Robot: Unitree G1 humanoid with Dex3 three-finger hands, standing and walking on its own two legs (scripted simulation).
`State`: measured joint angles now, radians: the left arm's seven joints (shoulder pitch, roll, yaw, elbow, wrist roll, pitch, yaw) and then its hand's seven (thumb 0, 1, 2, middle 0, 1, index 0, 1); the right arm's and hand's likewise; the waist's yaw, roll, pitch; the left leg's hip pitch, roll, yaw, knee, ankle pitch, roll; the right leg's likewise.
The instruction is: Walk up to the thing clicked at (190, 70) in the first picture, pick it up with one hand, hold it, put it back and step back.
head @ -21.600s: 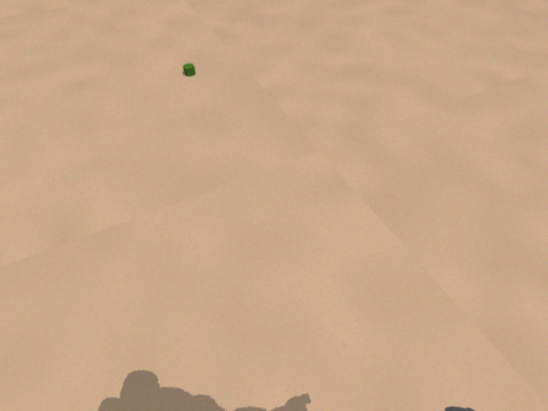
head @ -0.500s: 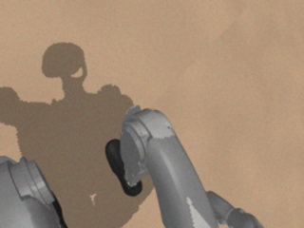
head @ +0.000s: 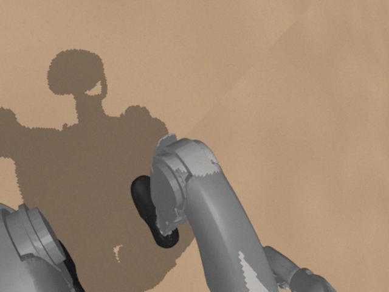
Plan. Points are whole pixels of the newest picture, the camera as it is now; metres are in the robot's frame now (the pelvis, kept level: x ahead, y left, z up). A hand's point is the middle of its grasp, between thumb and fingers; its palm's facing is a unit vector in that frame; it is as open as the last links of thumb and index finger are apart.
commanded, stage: close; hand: left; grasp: from above
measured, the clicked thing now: out of the picture +0.47 +0.32 -0.28
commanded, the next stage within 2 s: settle in 0.06 s
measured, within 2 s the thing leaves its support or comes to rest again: leaves its support in 0.44 s
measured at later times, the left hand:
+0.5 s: hand out of the picture +0.45 +0.32 -0.25, palm faces -0.42 -0.15 -0.89, open 10.0 cm
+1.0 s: hand out of the picture +0.45 +0.33 -0.15, palm faces -0.44 -0.10 -0.89, open 10.0 cm
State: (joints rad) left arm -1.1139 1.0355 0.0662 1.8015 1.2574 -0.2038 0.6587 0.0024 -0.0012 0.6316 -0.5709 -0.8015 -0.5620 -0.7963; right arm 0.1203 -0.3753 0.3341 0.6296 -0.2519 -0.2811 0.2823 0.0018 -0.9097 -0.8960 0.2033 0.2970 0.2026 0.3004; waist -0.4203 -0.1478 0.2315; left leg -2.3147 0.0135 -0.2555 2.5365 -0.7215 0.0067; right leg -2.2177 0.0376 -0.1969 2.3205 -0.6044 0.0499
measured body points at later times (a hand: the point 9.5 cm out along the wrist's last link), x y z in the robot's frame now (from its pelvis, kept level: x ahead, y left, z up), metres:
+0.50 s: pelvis +0.00 +0.00 +0.00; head +0.28 +0.13 +0.33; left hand +0.47 +0.33 -0.20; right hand +0.05 -0.25 -0.04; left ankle +0.07 +0.12 -0.28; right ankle +0.13 -0.11 -0.28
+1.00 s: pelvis +0.00 -0.01 +0.02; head +0.24 +0.10 +0.39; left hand +0.47 +0.33 -0.10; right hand +0.09 -0.27 -0.07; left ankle +0.07 +0.12 -0.28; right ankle +0.13 -0.11 -0.28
